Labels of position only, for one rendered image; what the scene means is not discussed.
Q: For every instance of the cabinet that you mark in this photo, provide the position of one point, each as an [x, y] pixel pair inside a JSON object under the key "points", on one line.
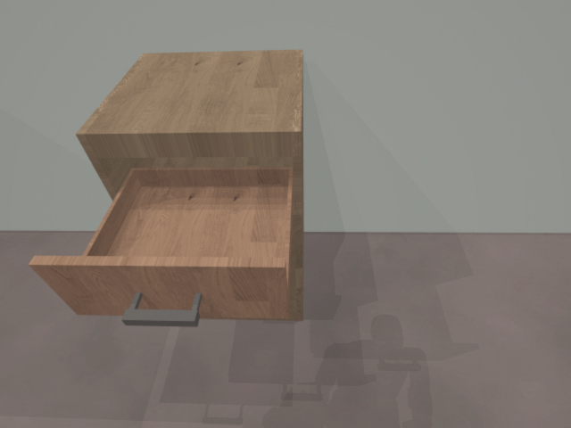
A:
{"points": [[235, 109]]}

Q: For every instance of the handle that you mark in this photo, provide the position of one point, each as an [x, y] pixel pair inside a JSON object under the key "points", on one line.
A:
{"points": [[161, 317]]}

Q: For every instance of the drawer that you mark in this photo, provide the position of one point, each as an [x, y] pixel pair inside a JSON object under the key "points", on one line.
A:
{"points": [[173, 232]]}

